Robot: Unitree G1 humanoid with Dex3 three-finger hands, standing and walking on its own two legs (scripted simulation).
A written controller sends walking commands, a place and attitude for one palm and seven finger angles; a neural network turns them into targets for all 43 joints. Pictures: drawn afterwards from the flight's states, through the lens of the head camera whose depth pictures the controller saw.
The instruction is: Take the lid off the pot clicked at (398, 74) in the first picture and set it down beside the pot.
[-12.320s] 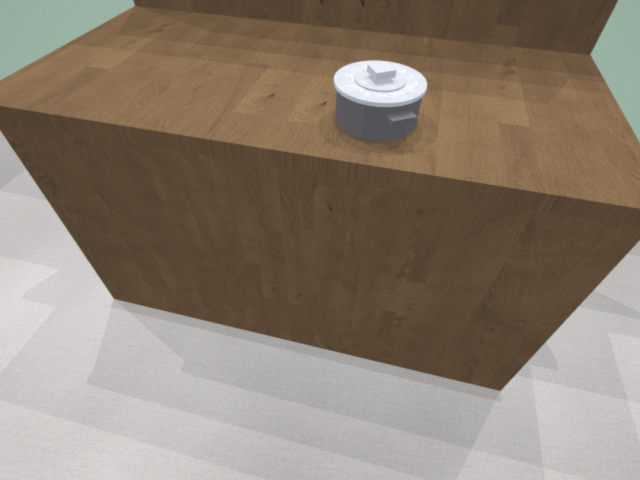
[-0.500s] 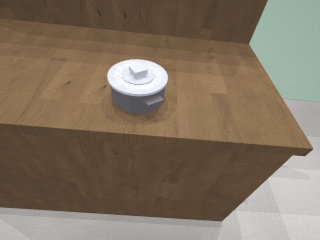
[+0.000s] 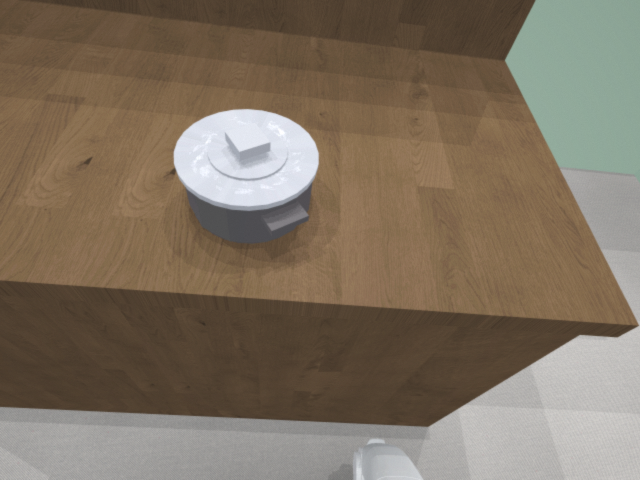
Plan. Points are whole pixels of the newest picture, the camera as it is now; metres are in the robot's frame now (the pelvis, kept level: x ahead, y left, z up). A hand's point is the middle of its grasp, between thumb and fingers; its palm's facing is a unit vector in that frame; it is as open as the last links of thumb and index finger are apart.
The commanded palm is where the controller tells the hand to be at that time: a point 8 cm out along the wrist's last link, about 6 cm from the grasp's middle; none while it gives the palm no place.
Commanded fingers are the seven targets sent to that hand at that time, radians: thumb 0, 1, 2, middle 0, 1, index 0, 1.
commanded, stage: come to a stop and stand still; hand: left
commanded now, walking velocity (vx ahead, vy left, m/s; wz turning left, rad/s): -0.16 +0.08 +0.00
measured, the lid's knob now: (247, 141) +0.48 +0.12 +0.14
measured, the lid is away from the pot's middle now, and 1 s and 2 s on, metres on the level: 0.00 0.00 0.00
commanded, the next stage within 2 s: none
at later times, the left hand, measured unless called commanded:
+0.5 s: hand out of the picture +0.07 +0.19 -0.22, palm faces +0.04 -0.98 -0.19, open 7.3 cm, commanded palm none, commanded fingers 0.00 0.90 0.90 -0.20 -0.30 -0.20 -0.30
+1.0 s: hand out of the picture -0.06 +0.20 -0.19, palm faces -0.03 -0.99 -0.13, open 7.4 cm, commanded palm none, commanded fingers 0.00 0.90 0.90 -0.20 -0.30 -0.20 -0.30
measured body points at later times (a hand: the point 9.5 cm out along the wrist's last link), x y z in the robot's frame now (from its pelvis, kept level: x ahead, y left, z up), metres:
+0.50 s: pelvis -0.02 +0.00 -0.03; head -0.01 +0.05 +0.41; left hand +0.07 +0.24 -0.20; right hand +0.05 -0.26 -0.15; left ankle +0.01 +0.08 -0.75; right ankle +0.08 -0.17 -0.74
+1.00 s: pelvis -0.05 +0.03 +0.00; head -0.04 +0.06 +0.44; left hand -0.06 +0.25 -0.18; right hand -0.10 -0.18 -0.15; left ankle +0.01 +0.08 -0.75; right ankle -0.09 -0.12 -0.71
